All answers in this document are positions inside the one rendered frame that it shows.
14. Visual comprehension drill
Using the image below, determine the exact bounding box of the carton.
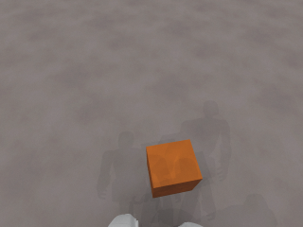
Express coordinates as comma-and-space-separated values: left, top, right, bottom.
146, 139, 203, 198

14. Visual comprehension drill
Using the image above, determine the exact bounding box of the robot left thigh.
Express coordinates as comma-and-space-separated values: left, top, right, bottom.
108, 214, 139, 227

